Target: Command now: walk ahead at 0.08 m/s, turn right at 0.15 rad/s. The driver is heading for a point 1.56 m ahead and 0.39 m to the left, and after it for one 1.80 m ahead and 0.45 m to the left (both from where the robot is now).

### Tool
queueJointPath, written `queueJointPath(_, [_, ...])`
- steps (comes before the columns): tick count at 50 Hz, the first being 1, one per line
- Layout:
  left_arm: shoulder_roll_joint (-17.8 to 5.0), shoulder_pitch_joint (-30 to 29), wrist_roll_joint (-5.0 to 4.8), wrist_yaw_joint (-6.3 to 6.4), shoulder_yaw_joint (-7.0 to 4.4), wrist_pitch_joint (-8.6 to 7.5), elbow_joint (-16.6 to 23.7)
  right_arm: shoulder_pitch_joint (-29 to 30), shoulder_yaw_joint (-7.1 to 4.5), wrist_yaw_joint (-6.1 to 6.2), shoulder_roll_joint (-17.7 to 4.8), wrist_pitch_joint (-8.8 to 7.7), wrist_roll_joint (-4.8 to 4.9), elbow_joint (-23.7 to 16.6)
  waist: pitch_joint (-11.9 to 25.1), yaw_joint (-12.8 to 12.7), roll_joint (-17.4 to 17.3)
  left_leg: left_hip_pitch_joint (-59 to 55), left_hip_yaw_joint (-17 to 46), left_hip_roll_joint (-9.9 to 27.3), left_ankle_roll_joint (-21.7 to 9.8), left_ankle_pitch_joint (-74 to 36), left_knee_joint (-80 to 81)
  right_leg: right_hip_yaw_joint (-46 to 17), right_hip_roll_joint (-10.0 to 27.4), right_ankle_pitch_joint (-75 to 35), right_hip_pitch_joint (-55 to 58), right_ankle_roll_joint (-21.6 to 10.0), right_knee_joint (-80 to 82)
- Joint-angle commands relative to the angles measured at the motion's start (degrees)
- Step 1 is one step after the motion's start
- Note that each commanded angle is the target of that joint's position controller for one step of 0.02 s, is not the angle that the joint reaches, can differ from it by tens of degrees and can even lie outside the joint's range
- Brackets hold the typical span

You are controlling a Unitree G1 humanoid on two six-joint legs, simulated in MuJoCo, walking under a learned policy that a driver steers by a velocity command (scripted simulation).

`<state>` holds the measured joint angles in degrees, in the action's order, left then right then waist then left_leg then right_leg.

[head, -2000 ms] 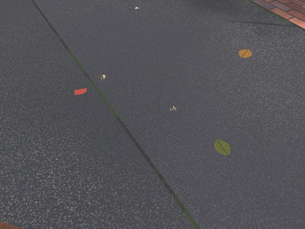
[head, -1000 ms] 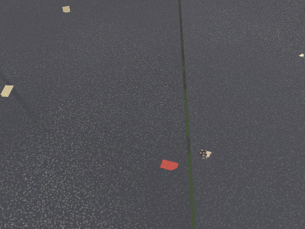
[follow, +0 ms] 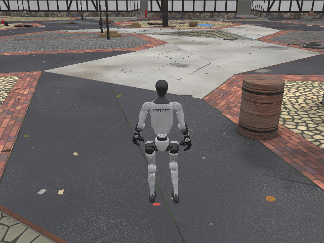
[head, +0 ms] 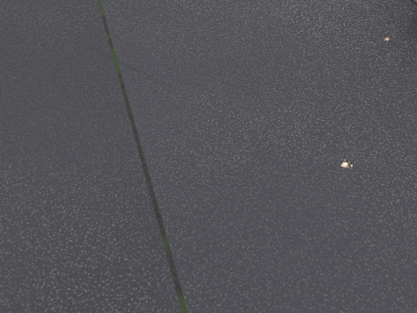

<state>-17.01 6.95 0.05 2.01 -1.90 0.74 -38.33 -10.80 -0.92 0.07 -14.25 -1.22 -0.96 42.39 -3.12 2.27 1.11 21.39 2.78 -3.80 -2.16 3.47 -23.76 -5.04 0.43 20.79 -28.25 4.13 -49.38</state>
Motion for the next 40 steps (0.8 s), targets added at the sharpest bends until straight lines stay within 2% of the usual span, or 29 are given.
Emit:
queueJointPath(1, [-3.0, 7.0, -0.06, -0.51, -0.55, 0.73, 1.0, 4.2, -2.11, 0.13, -8.0, -0.13, 0.56, -4.3, 12.2, -3.5, -8.4, -2.8, 11.7, 13.7, -11.4, -4.9, 5.7, 1.9, -0.3, -6.3, 14.5, -1.4, 9.7])
queueJointPath(3, [-3.0, 5.9, 0.66, -0.86, -0.74, 0.91, 1.2, 2.8, -1.58, 0.12, -6.9, 0.22, 0.82, -3.5, 8.8, -4.1, -8.1, 2.0, 11.8, 11.8, -8.1, 10.6, 5.5, 2.9, -1.0, -10.0, 20.1, -4.1, 19.4])
queueJointPath(4, [-4.0, 5.0, 1.35, -0.78, -0.79, 0.9, 2.2, 0.0, -1.05, 0.04, -5.6, 0.0, 0.58, -2.3, 7.6, -4.0, -6.4, 4.6, 11.2, 10.4, -4.7, 17.3, 4.8, 0.3, 1.4, -11.2, 23.1, -5.9, 23.5])
queueJointPath(5, [-7.5, 4.9, 2.23, -0.38, -1.23, 0.97, 3.2, -2.8, -0.71, -0.18, -4.6, -0.45, -0.35, -2.0, 8.2, -2.2, 0.5, 8.2, 7.5, 6.9, -0.9, 23.9, -1.0, -7.1, 9.1, -16.1, 26.3, -8.9, 24.5])
queueJointPath(6, [-7.3, 3.6, 2.76, -0.74, -1.32, 0.77, 2.0, -4.0, -0.98, 0.02, -3.8, -0.71, 0.49, -2.1, 8.3, -0.2, 10.0, 1.2, 0.3, 2.8, 1.7, 20.1, -3.7, -10.4, 12.4, -5.3, 14.7, -12.7, 28.8])
queueJointPath(7, [-3.7, 0.1, 2.45, -1.17, -0.36, 0.12, 2.9, -1.5, -1.4, 0.38, -5.5, -0.55, -0.07, -1.8, 5.1, -0.6, 7.8, -4.4, 0.4, 3.6, 3.3, 13.9, -4.5, -9.6, 9.8, 3.6, 8.4, -11.9, 31.2])
queueJointPath(8, [-2.2, -0.5, 2.35, -1.31, 0.05, -0.49, 2.3, -0.1, -1.59, 0.56, -5.1, -0.3, -0.34, -1.7, 3.8, -0.6, 7.2, -6.3, 0.4, 3.5, 3.7, 10.0, -3.9, -7.5, 7.3, 7.6, 6.6, -9.6, 30.7])
queueJointPath(10, [-2.9, 0.5, 1.73, -1.35, -0.1, -1.39, 1.5, -1.8, -1.83, 1.1, -5.2, 0.36, -0.8, -0.7, 2.2, -0.6, 6.2, -8.2, 1.4, 4.2, 3.7, 8.0, -3.0, -6.0, 5.4, 7.7, 4.9, -7.8, 30.1])
queueJointPath(11, [-2.7, 1.3, 1.56, -1.21, 0.01, -1.6, 1.1, -2.2, -1.87, 1.09, -5.1, 0.34, -0.47, -0.4, 1.2, -0.5, 5.1, -8.0, 2.0, 4.7, 3.0, 8.3, -2.4, -5.2, 4.6, 6.6, 4.7, -7.3, 29.5])
queueJointPath(12, [-2.4, 2.5, 1.37, -1.12, 0.04, -1.7, 0.8, -2.5, -2.11, 1.11, -5.8, 0.22, -0.1, 0.1, 0.6, -1.1, 2.5, -6.7, 2.4, 4.7, 2.3, 9.4, -1.9, -4.3, 3.8, 5.1, 5.7, -7.0, 28.7])
queueJointPath(14, [-2.4, 3.6, 1.07, -0.96, -0.07, -1.99, 0.2, -2.3, -2.09, 1.12, -5.0, -0.12, -0.02, 0.7, 1.5, -1.4, 0.6, -6.4, 2.6, 4.9, 1.8, 8.7, -1.8, -3.4, 3.1, 0.5, 8.1, -7.0, 26.5])
queueJointPath(18, [-1.7, 4.5, 0.71, -0.87, -0.18, -2.3, -0.6, -2.2, -2.15, 1.29, -4.4, -0.24, 0.13, 1.7, 4.3, -1.5, -0.9, -8.8, 2.7, 5.2, 1.9, 4.0, -3.1, -2.4, 2.6, -7.5, 10.2, -7.2, 24.5])
queueJointPath(27, [-1.1, 6.6, 0.44, -0.87, -0.56, -2.42, -3.1, -1.2, -2.55, 2.19, -4.4, 0.97, 0.57, 3.5, 4.8, -1.6, -1.1, -11.1, 3.2, 5.5, 1.2, -1.0, -4.9, -0.9, 1.4, -13.0, 11.0, -6.7, 23.5])
queueJointPath(40, [-1.0, 8.3, 0.31, -0.32, -0.93, -2.59, -8.3, 0.8, -2.94, 2.7, -3.9, 1.81, 0.78, 8.6, 3.0, -1.9, -1.1, -11.5, 3.2, 5.3, 1.2, 0.0, -3.4, 0.0, 0.8, -11.5, 12.1, -6.2, 25.2])
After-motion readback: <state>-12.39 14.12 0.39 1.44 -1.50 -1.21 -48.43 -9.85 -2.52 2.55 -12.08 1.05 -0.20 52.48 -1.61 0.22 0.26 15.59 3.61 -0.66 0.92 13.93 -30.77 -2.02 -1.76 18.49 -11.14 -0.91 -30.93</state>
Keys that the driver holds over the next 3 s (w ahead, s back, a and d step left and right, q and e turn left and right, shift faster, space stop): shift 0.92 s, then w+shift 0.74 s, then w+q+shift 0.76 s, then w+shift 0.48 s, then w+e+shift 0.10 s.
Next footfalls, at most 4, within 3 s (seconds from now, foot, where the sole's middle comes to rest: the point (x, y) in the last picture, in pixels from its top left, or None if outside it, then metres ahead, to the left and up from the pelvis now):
0.08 right None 0.09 -0.14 -0.77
1.22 left None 0.19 0.14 -0.77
1.68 right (231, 259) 0.62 -0.07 -0.77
2.16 left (181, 163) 1.03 0.09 -0.77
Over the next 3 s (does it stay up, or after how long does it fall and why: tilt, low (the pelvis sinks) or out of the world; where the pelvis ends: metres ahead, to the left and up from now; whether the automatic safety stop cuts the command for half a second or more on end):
stays up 1.56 0.37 -0.02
